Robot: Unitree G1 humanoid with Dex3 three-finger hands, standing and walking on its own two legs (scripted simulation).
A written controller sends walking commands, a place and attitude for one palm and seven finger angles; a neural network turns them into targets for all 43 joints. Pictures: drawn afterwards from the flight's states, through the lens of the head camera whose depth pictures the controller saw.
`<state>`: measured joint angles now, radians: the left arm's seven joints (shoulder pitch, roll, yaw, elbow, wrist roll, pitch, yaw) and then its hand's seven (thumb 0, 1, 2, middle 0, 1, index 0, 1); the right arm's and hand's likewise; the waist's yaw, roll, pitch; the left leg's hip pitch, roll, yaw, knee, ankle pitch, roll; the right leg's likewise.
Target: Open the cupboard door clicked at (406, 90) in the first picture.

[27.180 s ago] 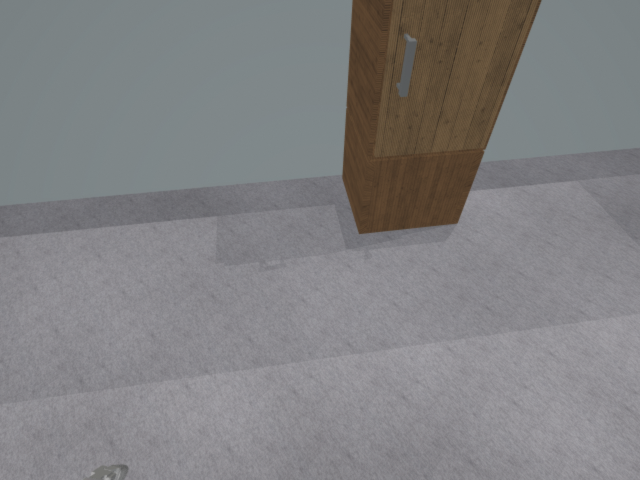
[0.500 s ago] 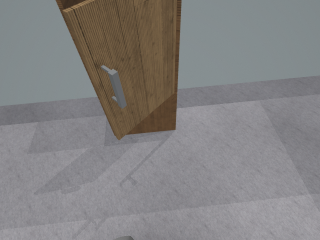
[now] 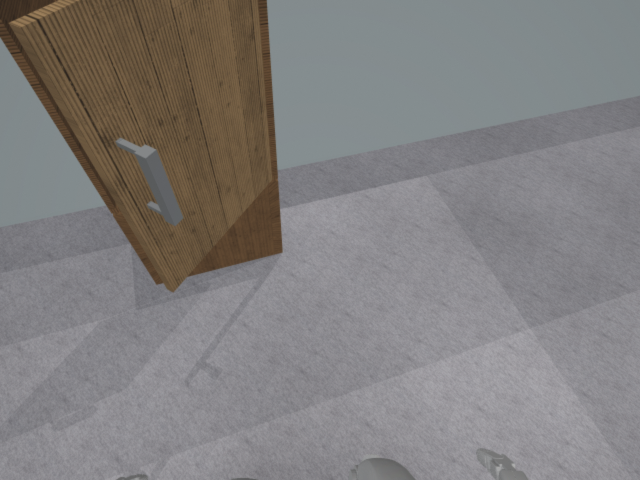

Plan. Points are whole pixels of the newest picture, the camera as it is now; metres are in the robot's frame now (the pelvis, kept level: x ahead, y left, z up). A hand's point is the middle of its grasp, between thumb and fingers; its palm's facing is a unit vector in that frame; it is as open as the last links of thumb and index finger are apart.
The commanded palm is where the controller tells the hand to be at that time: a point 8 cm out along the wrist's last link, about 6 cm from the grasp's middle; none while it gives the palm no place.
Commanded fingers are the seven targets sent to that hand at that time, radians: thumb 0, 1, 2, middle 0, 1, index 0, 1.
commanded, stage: walk to a spot facing it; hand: left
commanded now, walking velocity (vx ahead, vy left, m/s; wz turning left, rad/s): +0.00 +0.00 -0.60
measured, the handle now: (151, 183) +0.51 +0.33 +0.00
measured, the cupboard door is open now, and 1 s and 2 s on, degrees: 42 42 42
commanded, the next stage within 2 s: none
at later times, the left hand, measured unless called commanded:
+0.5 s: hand (218, 450) +0.16 +0.16 -0.16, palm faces -0.31 -0.93 -0.20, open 7.4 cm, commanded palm none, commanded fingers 0.00 0.90 0.90 -0.20 -0.30 -0.20 -0.30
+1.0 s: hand (266, 429) +0.20 +0.10 -0.17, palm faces -0.58 -0.79 -0.19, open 7.4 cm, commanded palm none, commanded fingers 0.00 0.90 0.90 -0.20 -0.30 -0.20 -0.30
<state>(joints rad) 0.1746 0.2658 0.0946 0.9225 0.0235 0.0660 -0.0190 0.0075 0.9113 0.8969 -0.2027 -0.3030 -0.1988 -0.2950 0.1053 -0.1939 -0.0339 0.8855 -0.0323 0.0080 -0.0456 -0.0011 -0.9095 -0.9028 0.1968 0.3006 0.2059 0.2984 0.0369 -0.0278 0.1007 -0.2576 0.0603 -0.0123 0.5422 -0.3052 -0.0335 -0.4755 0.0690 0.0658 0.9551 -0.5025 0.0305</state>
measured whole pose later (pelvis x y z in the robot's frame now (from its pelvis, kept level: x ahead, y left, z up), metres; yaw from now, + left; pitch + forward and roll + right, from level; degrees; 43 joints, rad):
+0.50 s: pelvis +0.00 -0.01 +0.00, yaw -18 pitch +1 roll -2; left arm 0.12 0.27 0.07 0.89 0.02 0.08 -0.04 0.01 0.91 0.90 -0.20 -0.30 -0.20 -0.29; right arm 0.26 -0.23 -0.03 0.91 -0.04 0.01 -0.04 0.00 -0.91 -0.90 0.20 0.30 0.20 0.30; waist -0.01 -0.02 0.10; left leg -0.27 0.11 0.09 0.56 -0.30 -0.02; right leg -0.50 0.01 -0.01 1.02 -0.47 0.04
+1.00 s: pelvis +0.04 -0.04 +0.00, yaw -38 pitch +2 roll -1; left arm 0.25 0.23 0.08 0.94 0.03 0.05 -0.04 0.01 0.91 0.90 -0.20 -0.30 -0.20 -0.30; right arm 0.20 -0.22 -0.04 0.87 -0.04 -0.04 -0.01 0.00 -0.91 -0.90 0.20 0.30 0.21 0.30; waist 0.00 -0.01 0.05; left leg -0.30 0.07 0.09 0.59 -0.30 0.00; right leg -0.39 0.04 0.07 0.84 -0.48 -0.02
